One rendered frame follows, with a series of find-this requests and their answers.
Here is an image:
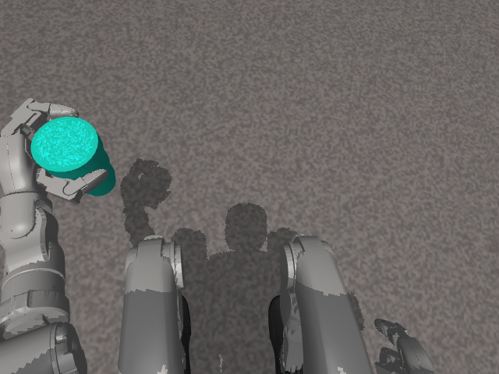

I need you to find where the left robot hand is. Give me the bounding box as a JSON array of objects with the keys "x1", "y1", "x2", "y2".
[{"x1": 0, "y1": 98, "x2": 109, "y2": 205}]

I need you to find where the cup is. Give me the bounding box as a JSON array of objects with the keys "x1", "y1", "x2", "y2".
[{"x1": 30, "y1": 117, "x2": 116, "y2": 196}]

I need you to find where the right robot hand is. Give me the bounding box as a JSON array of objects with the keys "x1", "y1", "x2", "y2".
[{"x1": 374, "y1": 319, "x2": 437, "y2": 374}]

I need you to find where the right robot foot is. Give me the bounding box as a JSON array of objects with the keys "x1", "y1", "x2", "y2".
[{"x1": 268, "y1": 295, "x2": 303, "y2": 374}]

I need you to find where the left robot arm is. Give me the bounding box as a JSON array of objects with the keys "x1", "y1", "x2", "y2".
[{"x1": 0, "y1": 191, "x2": 87, "y2": 374}]

